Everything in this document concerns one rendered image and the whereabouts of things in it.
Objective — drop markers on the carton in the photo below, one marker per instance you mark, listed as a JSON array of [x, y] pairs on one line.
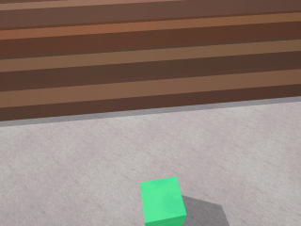
[[162, 202]]

